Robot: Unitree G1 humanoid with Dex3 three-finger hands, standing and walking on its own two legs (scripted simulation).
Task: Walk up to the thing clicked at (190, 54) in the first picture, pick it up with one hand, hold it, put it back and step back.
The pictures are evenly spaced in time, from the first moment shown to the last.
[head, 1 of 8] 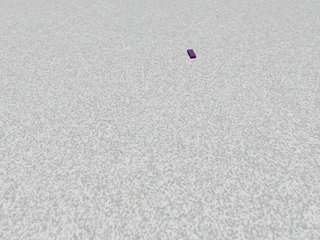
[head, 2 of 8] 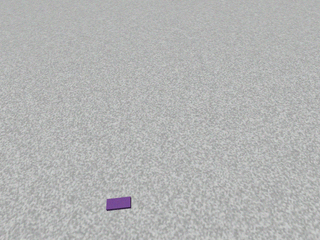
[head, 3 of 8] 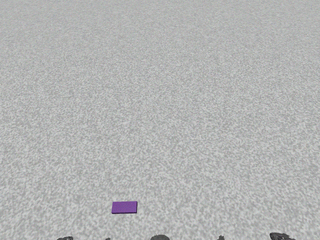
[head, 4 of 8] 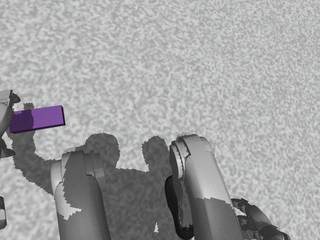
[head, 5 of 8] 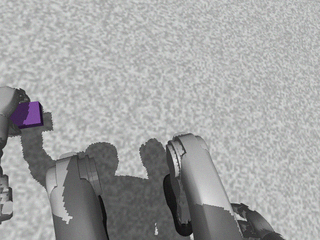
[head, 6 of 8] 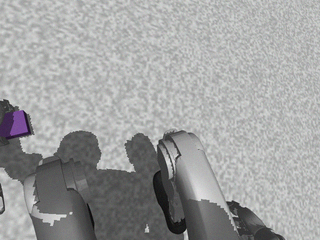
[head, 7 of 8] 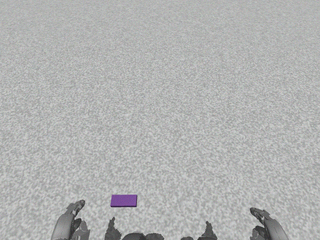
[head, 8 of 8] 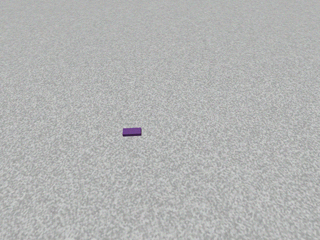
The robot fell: no
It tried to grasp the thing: yes
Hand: left
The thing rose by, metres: 0.69
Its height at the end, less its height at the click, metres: +0.00
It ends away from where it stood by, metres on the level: 0.01
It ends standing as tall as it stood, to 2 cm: yes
